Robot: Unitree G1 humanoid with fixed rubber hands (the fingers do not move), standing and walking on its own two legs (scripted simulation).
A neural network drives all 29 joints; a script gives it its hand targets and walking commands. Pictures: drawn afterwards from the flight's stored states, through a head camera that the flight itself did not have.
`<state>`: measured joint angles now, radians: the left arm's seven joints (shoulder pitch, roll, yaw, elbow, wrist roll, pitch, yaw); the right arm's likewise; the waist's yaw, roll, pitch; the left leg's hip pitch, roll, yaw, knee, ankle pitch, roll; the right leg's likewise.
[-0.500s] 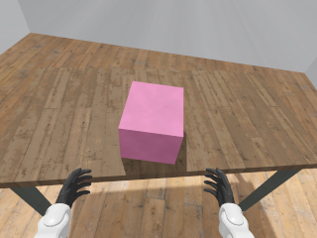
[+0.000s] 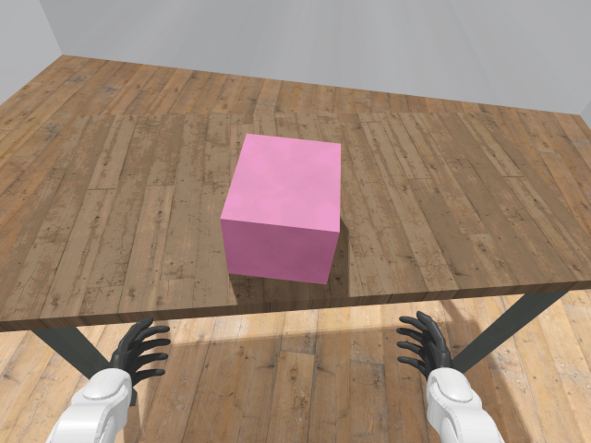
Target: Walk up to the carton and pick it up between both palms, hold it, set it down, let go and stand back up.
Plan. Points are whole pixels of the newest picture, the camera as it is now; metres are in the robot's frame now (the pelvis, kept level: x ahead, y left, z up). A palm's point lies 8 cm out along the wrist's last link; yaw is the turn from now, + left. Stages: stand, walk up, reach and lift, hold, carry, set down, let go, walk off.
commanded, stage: let go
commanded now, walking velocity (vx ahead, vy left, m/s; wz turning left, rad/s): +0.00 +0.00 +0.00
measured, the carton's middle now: (285, 207) +0.53 +0.04 -0.03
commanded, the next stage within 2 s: stand in 0.26 s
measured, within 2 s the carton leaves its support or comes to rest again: neither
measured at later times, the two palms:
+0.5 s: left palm out of the picture +0.09 +0.27 -0.10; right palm out of the picture +0.13 -0.24 -0.13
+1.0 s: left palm out of the picture +0.10 +0.22 -0.15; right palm out of the picture +0.07 -0.21 -0.16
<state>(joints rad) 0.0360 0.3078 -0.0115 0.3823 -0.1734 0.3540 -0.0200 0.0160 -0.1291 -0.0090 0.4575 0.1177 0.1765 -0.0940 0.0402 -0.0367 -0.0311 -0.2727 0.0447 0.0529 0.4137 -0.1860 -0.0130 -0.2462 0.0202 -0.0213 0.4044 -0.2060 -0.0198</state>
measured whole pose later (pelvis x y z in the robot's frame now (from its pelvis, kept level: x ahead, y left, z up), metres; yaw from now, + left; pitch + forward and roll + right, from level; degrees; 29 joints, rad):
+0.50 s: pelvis +0.04 +0.02 +0.00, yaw +0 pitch +3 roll +1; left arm 0.38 0.21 0.02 0.75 0.07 0.03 -0.02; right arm 0.29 -0.24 -0.11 0.80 -0.06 0.01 0.01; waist 0.02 0.05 -0.11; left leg -0.22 0.00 0.07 0.44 -0.27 0.02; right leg -0.20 -0.03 -0.01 0.47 -0.31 0.01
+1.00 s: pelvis +0.11 +0.01 -0.01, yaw -1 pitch +0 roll +1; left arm 0.39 0.12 0.00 1.03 0.02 -0.02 0.05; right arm 0.38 -0.15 -0.04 1.11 -0.02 0.00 -0.03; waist 0.00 0.02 -0.07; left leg -0.03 0.02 0.09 0.42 -0.37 -0.01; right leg -0.03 -0.01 0.01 0.44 -0.40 0.00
